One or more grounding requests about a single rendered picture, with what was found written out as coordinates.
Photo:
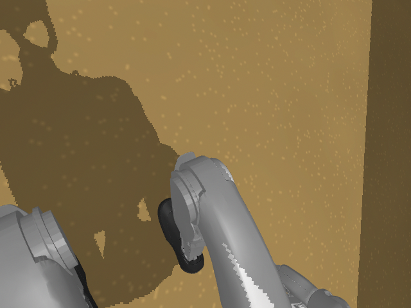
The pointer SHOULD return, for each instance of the right robot hand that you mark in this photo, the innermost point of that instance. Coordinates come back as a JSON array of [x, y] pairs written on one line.
[[299, 289]]

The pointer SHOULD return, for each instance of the left robot foot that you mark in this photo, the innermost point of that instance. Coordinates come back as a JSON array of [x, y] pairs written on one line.
[[81, 274]]

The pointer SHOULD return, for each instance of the right robot foot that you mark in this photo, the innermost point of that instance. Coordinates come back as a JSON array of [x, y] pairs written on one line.
[[172, 235]]

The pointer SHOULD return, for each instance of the right robot arm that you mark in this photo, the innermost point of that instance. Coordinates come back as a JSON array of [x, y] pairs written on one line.
[[322, 298]]

